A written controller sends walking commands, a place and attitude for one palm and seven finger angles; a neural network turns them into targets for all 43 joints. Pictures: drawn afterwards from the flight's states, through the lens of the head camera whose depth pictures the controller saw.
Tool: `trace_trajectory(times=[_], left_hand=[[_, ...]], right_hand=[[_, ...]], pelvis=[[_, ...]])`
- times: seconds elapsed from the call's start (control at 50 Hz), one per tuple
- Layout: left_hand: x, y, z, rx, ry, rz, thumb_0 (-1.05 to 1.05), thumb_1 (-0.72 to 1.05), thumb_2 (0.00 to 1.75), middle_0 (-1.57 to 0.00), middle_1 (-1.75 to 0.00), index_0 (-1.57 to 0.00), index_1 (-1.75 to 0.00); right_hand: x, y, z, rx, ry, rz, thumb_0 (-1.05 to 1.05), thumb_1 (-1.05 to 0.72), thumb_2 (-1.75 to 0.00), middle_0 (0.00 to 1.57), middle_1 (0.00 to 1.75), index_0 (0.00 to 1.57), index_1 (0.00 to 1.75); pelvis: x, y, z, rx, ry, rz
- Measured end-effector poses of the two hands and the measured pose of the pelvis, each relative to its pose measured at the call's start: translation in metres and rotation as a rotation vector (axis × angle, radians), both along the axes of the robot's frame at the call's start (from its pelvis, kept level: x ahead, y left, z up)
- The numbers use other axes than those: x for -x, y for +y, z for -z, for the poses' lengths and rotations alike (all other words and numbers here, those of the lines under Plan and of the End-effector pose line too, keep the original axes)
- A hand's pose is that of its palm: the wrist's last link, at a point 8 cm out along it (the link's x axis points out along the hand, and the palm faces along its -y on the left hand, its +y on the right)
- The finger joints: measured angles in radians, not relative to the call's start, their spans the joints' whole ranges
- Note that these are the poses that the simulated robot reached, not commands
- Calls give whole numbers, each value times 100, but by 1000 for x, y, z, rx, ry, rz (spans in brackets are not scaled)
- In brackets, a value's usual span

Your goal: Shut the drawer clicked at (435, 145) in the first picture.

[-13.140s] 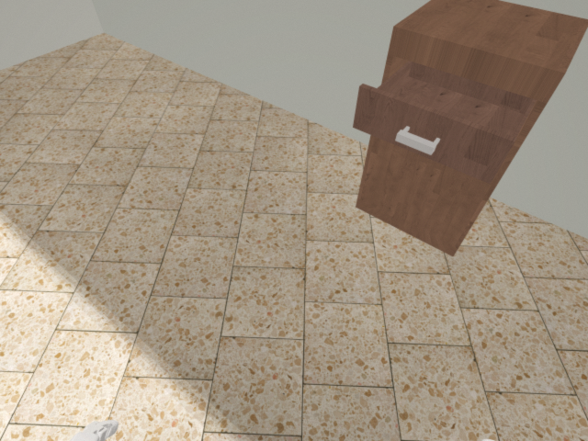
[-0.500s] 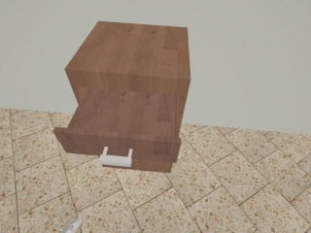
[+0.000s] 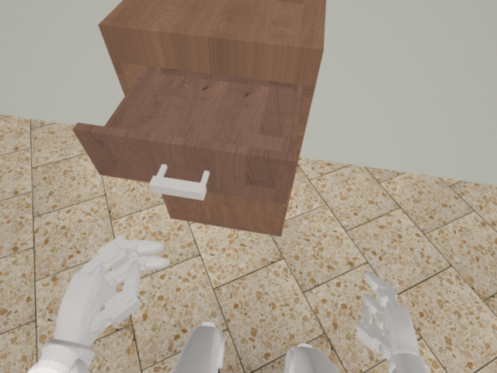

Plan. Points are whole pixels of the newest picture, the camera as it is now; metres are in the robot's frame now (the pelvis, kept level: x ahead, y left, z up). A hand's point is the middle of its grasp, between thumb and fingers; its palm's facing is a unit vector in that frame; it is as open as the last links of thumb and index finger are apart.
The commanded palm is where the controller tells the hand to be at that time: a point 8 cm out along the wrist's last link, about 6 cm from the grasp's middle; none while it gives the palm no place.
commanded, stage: raise the hand and make a fist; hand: left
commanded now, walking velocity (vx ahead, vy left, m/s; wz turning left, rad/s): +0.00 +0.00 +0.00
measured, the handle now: (181, 179) +0.46 +0.18 -0.01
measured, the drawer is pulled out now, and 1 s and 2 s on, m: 0.23 0.23 0.23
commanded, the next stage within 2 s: bring the fist close to the handle in 1.30 s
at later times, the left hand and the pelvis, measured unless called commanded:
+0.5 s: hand (144, 273) +0.24 +0.17 +0.07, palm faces -0.08 -1.00 -0.01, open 3.1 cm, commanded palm +0.21 +0.23 +0.08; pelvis +0.03 +0.02 +0.02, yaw -1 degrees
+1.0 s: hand (157, 261) +0.25 +0.15 +0.09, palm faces -0.10 -1.00 -0.02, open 3.2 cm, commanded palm +0.23 +0.21 +0.10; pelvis +0.04 +0.04 +0.03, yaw -1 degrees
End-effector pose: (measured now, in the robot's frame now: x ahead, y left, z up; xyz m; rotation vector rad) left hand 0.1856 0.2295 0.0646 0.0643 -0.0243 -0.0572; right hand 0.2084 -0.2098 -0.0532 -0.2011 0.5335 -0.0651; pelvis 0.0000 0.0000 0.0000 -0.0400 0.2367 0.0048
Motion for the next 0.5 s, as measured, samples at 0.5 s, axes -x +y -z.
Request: trace_trajectory(times=[0.5], left_hand=[[-34,-2,-8,45,88,19,2,90,90,-113,-130,-113,-131]], right_hand=[[13,-24,-15,67,115,154,1,-90,-90,19,30,19,30]], pelvis=[[-32,23,-25,-13,21,25]])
